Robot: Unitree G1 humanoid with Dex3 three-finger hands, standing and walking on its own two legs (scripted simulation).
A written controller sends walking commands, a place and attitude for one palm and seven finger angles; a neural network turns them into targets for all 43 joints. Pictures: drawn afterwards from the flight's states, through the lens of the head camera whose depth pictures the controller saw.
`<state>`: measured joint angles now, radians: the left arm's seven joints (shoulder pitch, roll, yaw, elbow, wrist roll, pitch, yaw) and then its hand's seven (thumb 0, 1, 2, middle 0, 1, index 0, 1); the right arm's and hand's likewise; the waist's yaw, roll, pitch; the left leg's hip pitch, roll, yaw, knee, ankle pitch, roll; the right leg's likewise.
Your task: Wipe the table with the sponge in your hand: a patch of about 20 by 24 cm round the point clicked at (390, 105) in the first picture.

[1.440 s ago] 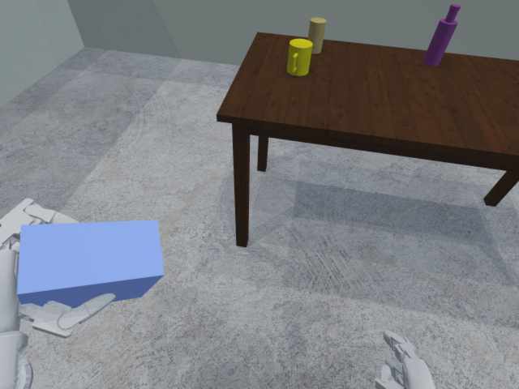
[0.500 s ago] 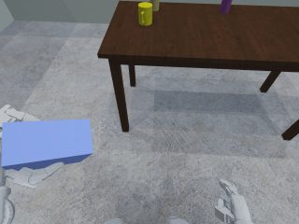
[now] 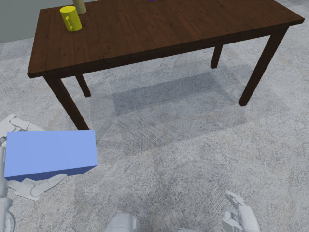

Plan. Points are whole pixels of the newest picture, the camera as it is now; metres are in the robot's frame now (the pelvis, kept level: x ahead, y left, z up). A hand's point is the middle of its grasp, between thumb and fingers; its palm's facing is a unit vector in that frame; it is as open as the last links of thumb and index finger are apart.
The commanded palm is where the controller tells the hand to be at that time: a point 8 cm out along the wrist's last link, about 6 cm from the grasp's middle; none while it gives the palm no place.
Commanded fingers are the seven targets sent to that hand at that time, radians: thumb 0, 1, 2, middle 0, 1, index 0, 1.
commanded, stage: walk to a spot facing it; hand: left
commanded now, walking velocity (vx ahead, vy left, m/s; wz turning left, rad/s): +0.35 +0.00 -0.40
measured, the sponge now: (65, 155) +0.24 +0.18 +0.14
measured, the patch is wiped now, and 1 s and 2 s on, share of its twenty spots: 0.00 0.00 0.00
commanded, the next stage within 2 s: turn to face it in 0.66 s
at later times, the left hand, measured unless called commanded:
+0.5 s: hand (81, 106) +0.34 +0.17 +0.18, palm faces +0.20 -0.87 -0.46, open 10.5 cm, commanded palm +0.29 +0.22 +0.19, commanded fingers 0.00 0.10 1.30 -1.20 -1.60 -1.20 -1.60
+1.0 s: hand (116, 65) +0.47 +0.12 +0.18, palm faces +0.19 -0.90 -0.40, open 10.5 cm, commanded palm +0.41 +0.17 +0.19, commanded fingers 0.00 0.10 1.30 -1.20 -1.60 -1.20 -1.60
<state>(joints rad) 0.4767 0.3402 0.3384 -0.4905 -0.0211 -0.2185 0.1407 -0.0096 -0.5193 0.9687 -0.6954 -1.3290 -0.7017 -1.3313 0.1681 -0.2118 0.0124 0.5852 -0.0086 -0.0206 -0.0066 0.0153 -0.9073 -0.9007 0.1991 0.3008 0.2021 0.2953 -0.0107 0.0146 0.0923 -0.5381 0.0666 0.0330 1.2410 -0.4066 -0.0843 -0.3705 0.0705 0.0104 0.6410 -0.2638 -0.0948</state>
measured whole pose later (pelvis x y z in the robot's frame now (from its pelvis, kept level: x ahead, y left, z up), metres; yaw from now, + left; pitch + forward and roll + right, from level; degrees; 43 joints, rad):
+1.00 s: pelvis +0.18 -0.06 +0.00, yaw -15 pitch -1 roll -1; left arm 0.43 0.38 0.39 -0.50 -0.02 -0.20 0.16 -0.01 -0.52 0.97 -0.69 -1.33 -0.71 -1.33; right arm 0.19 -0.18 -0.01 0.59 0.00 -0.06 -0.05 0.01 -0.91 -0.90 0.19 0.30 0.20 0.29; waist -0.02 -0.01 0.06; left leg -0.34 0.10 0.10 0.62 -0.25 -0.01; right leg -0.33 -0.02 -0.09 0.85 -0.49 0.03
